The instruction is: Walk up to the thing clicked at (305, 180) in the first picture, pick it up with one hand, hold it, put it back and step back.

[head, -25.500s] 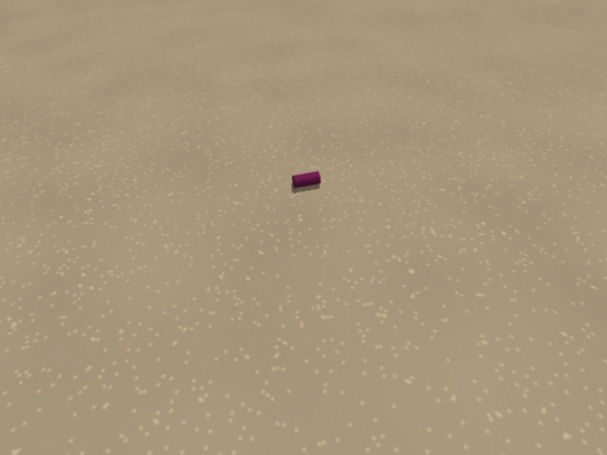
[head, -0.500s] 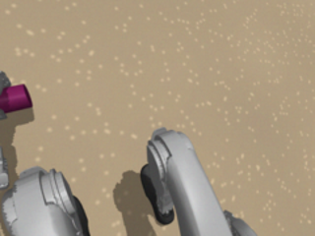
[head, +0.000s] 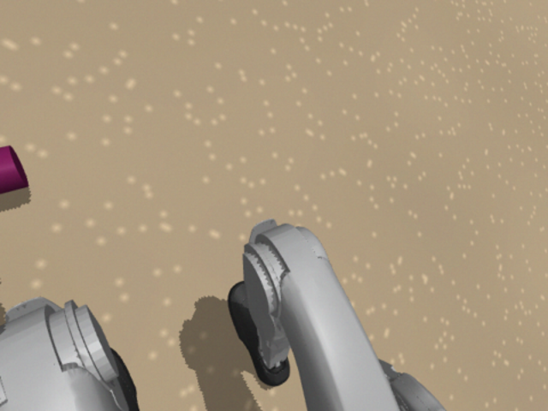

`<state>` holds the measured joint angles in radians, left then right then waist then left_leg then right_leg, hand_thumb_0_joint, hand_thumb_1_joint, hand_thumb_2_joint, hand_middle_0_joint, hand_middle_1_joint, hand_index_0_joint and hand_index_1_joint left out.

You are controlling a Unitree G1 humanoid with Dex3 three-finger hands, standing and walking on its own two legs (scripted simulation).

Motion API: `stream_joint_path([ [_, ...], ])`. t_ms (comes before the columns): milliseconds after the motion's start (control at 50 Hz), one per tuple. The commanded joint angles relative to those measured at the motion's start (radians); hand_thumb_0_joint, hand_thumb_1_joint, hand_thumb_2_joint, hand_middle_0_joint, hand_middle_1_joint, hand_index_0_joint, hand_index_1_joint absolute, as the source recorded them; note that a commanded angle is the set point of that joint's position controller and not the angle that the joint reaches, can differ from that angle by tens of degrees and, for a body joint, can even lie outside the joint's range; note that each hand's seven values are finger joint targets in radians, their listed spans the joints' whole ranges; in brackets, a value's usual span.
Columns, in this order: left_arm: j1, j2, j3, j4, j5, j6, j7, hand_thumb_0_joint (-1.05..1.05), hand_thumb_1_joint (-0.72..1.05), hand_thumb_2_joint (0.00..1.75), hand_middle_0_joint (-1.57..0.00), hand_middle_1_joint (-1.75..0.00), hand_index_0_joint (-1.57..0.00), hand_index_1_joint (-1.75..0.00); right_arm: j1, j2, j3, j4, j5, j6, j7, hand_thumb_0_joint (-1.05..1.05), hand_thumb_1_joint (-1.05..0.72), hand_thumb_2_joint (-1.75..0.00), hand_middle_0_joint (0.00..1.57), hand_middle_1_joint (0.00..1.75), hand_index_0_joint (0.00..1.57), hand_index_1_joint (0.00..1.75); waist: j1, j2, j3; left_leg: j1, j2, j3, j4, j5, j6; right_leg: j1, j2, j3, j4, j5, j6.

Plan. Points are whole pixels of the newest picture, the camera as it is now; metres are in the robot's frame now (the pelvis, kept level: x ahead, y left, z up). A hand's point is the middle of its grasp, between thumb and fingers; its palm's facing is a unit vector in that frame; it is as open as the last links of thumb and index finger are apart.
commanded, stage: rest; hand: left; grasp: from above
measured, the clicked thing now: out of the picture +0.48 +0.29 -0.27
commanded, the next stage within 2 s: open in 0.28 s
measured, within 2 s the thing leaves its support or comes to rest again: rests again in 0.62 s
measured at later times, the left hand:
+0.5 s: hand out of the picture +0.47 +0.29 -0.24, palm faces -0.47 -0.11 -0.88, open 9.0 cm
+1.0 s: hand out of the picture +0.48 +0.29 -0.23, palm faces -0.45 -0.11 -0.89, open 13.0 cm
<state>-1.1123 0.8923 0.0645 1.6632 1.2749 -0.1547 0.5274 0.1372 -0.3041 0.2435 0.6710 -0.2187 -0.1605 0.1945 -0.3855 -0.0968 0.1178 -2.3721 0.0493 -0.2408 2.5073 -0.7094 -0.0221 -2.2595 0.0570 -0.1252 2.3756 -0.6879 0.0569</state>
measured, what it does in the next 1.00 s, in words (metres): stands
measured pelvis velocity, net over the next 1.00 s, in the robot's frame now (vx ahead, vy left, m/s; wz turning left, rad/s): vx -0.01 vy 0.00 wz -0.02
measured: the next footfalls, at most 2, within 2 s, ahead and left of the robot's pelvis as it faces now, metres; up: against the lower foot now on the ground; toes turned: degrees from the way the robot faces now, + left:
none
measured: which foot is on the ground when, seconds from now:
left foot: down 0.00-1.00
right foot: down 0.00-1.00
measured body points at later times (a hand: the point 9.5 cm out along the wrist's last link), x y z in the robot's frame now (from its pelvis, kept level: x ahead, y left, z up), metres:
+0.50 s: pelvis +0.00 +0.00 +0.00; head +0.28 +0.11 +0.33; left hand +0.49 +0.29 -0.19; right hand +0.03 -0.25 -0.07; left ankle +0.06 +0.14 -0.28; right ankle +0.10 -0.12 -0.28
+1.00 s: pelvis -0.01 +0.00 +0.00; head +0.27 +0.11 +0.33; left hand +0.50 +0.29 -0.18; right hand +0.03 -0.25 -0.06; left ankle +0.06 +0.14 -0.28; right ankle +0.10 -0.12 -0.28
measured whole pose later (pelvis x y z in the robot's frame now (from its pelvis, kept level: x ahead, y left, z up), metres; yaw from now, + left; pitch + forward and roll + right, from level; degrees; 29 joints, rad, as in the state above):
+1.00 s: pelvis -0.01 +0.00 +0.00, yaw -1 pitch +29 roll -13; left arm -1.15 0.96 0.02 1.71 1.25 -0.16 0.53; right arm 0.14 -0.33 0.30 0.63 -0.22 -0.19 0.21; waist -0.41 -0.12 0.15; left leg -2.36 0.05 -0.26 2.51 -0.70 -0.01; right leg -2.24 0.07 -0.14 2.36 -0.66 0.07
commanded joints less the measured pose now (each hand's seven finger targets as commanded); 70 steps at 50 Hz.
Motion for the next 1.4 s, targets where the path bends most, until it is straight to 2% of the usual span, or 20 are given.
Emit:
stream_joint_path([
  [0, -0.347, 0.226, 0.003, -0.139, -0.011, -0.004, 0.060, 0.00, 0.75, 0.51, -1.08, -0.48, -1.11, -0.44, 0.211, -0.301, -0.080, 0.015, 0.002, 0.001, -0.009, 0.00, -0.90, -0.90, 0.20, 0.30, 0.20, 0.30, -0.040, 0.525, -0.726, 0.526, 0.012, 0.116, -0.227, 0.247, 0.035, 0.406, 0.045, -0.119, -0.214, 0.322, -0.076],
  [60, -0.343, 0.218, -0.004, -0.111, -0.017, 0.001, 0.060, 0.00, 0.75, 0.52, -1.09, -0.45, -1.12, -0.43, 0.211, -0.305, -0.072, 0.018, 0.001, -0.007, -0.004, 0.00, -0.90, -0.90, 0.20, 0.30, 0.20, 0.30, -0.051, 0.505, -0.684, 0.518, 0.012, 0.112, -0.221, 0.249, 0.037, 0.388, 0.043, -0.126, -0.213, 0.323, -0.073],
  [200, -0.343, 0.245, -0.002, -0.113, -0.016, 0.000, 0.071, 0.00, 0.72, 0.48, -1.07, -0.43, -1.09, -0.41, 0.202, -0.317, -0.059, 0.010, 0.000, -0.016, 0.000, 0.00, -0.90, -0.90, 0.20, 0.30, 0.20, 0.30, -0.052, 0.542, -0.713, 0.551, 0.014, 0.103, -0.226, 0.273, 0.029, 0.414, 0.047, -0.132, -0.206, 0.340, -0.077],
  [240, -0.330, 0.215, -0.022, -0.059, -0.016, 0.003, 0.068, 0.00, 0.72, 0.48, -1.06, -0.44, -1.09, -0.41, 0.197, -0.314, -0.054, 0.014, -0.003, -0.019, 0.004, 0.00, -0.90, -0.90, 0.20, 0.30, 0.20, 0.30, -0.065, 0.514, -0.652, 0.516, 0.017, 0.102, -0.218, 0.247, 0.033, 0.386, 0.048, -0.136, -0.207, 0.324, -0.075],
  [360, -0.330, 0.233, -0.026, -0.050, -0.018, -0.003, 0.073, 0.00, 0.70, 0.44, -1.03, -0.44, -1.07, -0.40, 0.181, -0.327, -0.047, 0.000, -0.002, -0.030, 0.004, 0.00, -0.90, -0.90, 0.20, 0.30, 0.20, 0.30, -0.061, 0.507, -0.643, 0.517, 0.017, 0.094, -0.230, 0.211, 0.032, 0.376, 0.053, -0.140, -0.214, 0.285, -0.078],
  [460, -0.341, 0.222, -0.038, -0.052, -0.019, -0.005, 0.070, 0.00, 0.30, 0.51, -0.69, -0.53, -0.72, -0.50, 0.194, -0.328, -0.040, 0.003, -0.006, -0.042, 0.012, 0.00, -0.89, -0.90, 0.20, 0.30, 0.20, 0.30, -0.079, 0.506, -0.617, 0.509, 0.017, 0.094, -0.221, 0.212, 0.033, 0.380, 0.051, -0.140, -0.207, 0.293, -0.075],
  [500, -0.371, 0.284, -0.012, -0.110, -0.018, -0.012, 0.079, 0.00, 0.15, 0.52, -0.60, -0.56, -0.64, -0.53, 0.198, -0.339, -0.039, -0.008, 0.000, -0.042, 0.008, 0.00, -0.89, -0.90, 0.20, 0.30, 0.20, 0.30, -0.061, 0.511, -0.677, 0.528, 0.018, 0.093, -0.222, 0.240, 0.033, 0.411, 0.051, -0.139, -0.215, 0.313, -0.073],
  [540, -0.322, 0.223, -0.037, -0.033, -0.021, -0.004, 0.076, 0.00, 0.05, 0.53, -0.53, -0.59, -0.56, -0.56, 0.186, -0.328, -0.039, 0.000, -0.003, -0.045, 0.014, 0.00, -0.89, -0.90, 0.20, 0.30, 0.20, 0.30, -0.073, 0.501, -0.611, 0.497, 0.018, 0.092, -0.227, 0.212, 0.032, 0.378, 0.054, -0.140, -0.208, 0.291, -0.076],
  [580, -0.352, 0.232, -0.032, -0.048, -0.022, -0.005, 0.070, 0.00, -0.03, 0.57, -0.47, -0.62, -0.50, -0.59, 0.205, -0.338, -0.041, -0.006, -0.003, -0.046, 0.015, 0.00, -0.89, -0.90, 0.20, 0.30, 0.20, 0.30, -0.089, 0.482, -0.611, 0.492, 0.017, 0.089, -0.229, 0.196, 0.035, 0.379, 0.053, -0.144, -0.221, 0.275, -0.074],
  [660, -0.335, 0.248, -0.029, -0.071, -0.030, 0.002, 0.060, 0.00, -0.17, 0.68, -0.37, -0.69, -0.38, -0.68, 0.193, -0.336, -0.036, -0.010, 0.003, -0.045, 0.014, 0.00, -0.89, -0.90, 0.20, 0.30, 0.20, 0.30, -0.057, 0.507, -0.652, 0.514, 0.019, 0.088, -0.232, 0.243, 0.030, 0.395, 0.053, -0.143, -0.213, 0.309, -0.075],
  [840, -0.310, 0.233, -0.048, -0.038, -0.035, 0.000, 0.032, 0.00, -0.37, 0.86, -0.22, -0.83, -0.21, -0.84, 0.190, -0.335, -0.031, -0.027, 0.001, -0.029, 0.006, 0.00, -0.89, -0.90, 0.20, 0.30, 0.20, 0.30, -0.079, 0.464, -0.604, 0.466, 0.017, 0.090, -0.230, 0.189, 0.038, 0.398, 0.055, -0.138, -0.227, 0.273, -0.073],
  [880, -0.344, 0.268, -0.030, -0.098, -0.033, -0.009, 0.040, 0.00, -0.42, 0.89, -0.18, -0.87, -0.17, -0.88, 0.200, -0.336, -0.031, -0.026, 0.004, -0.026, 0.002, 0.00, -0.89, -0.90, 0.20, 0.30, 0.20, 0.30, -0.060, 0.497, -0.649, 0.494, 0.017, 0.091, -0.233, 0.220, 0.034, 0.421, 0.053, -0.138, -0.225, 0.298, -0.073],
  [920, -0.317, 0.260, -0.029, -0.069, -0.030, -0.007, 0.042, 0.00, -0.42, 0.90, -0.16, -0.90, -0.15, -0.90, 0.190, -0.333, -0.030, -0.024, -0.001, -0.026, 0.002, 0.00, -0.89, -0.90, 0.20, 0.30, 0.20, 0.30, -0.057, 0.505, -0.648, 0.506, 0.019, 0.087, -0.231, 0.234, 0.031, 0.399, 0.054, -0.146, -0.217, 0.305, -0.076],
  [1000, -0.315, 0.225, -0.052, -0.028, -0.027, -0.006, 0.037, 0.00, -0.51, 0.98, -0.10, -0.93, -0.09, -0.95, 0.197, -0.337, -0.033, -0.024, -0.003, -0.027, 0.002, 0.00, -0.89, -0.90, 0.20, 0.30, 0.20, 0.30, -0.094, 0.455, -0.562, 0.464, 0.017, 0.089, -0.230, 0.181, 0.037, 0.377, 0.057, -0.142, -0.232, 0.269, -0.072],
  [1060, -0.335, 0.264, -0.037, -0.090, -0.024, -0.007, 0.044, 0.00, -0.54, 1.01, -0.08, -0.96, -0.06, -0.98, 0.194, -0.339, -0.031, -0.024, 0.001, -0.031, 0.000, 0.00, -0.89, -0.90, 0.20, 0.30, 0.20, 0.30, -0.058, 0.515, -0.618, 0.517, 0.016, 0.092, -0.238, 0.212, 0.029, 0.387, 0.050, -0.139, -0.222, 0.286, -0.077],
  [1100, -0.328, 0.238, -0.046, -0.067, -0.026, -0.004, 0.041, 0.00, -0.54, 1.01, -0.08, -0.96, -0.05, -0.98, 0.199, -0.335, -0.028, -0.028, -0.004, -0.032, 0.005, 0.00, -0.89, -0.90, 0.20, 0.30, 0.20, 0.30, -0.082, 0.499, -0.611, 0.511, 0.020, 0.084, -0.235, 0.209, 0.029, 0.387, 0.053, -0.143, -0.216, 0.285, -0.076],
  [1200, -0.322, 0.255, -0.035, -0.091, -0.022, 0.001, 0.047, 0.00, -0.55, 1.02, -0.06, -0.97, -0.04, -0.99, 0.196, -0.341, -0.034, -0.031, -0.002, -0.031, 0.003, 0.00, -0.89, -0.90, 0.20, 0.30, 0.20, 0.30, -0.062, 0.532, -0.647, 0.543, 0.021, 0.083, -0.241, 0.248, 0.023, 0.393, 0.053, -0.149, -0.214, 0.316, -0.077],
  [1260, -0.317, 0.230, -0.044, -0.059, -0.027, 0.006, 0.044, 0.00, -0.54, 1.01, -0.05, -0.97, -0.03, -0.99, 0.198, -0.338, -0.034, -0.023, -0.002, -0.033, 0.007, 0.00, -0.88, -0.90, 0.20, 0.30, 0.20, 0.30, -0.079, 0.514, -0.599, 0.518, 0.018, 0.084, -0.240, 0.229, 0.025, 0.370, 0.050, -0.149, -0.214, 0.299, -0.080],
  [1340, -0.326, 0.260, -0.028, -0.110, -0.031, 0.004, 0.042, 0.00, -0.52, 0.99, -0.05, -0.98, -0.04, -0.99, 0.196, -0.341, -0.034, -0.029, 0.000, -0.031, 0.006, 0.00, -0.88, -0.90, 0.20, 0.30, 0.20, 0.30, -0.058, 0.540, -0.666, 0.553, 0.018, 0.082, -0.240, 0.266, 0.022, 0.397, 0.049, -0.150, -0.210, 0.326, -0.079],
  [1380, -0.300, 0.233, -0.042, -0.071, -0.030, 0.008, 0.036, 0.00, -0.52, 0.97, -0.05, -1.02, -0.08, -0.99, 0.198, -0.338, -0.033, -0.028, -0.002, -0.029, 0.008, 0.00, -0.89, -0.90, 0.20, 0.30, 0.20, 0.30, -0.072, 0.508, -0.630, 0.526, 0.018, 0.088, -0.238, 0.253, 0.027, 0.404, 0.054, -0.146, -0.219, 0.321, -0.076],
])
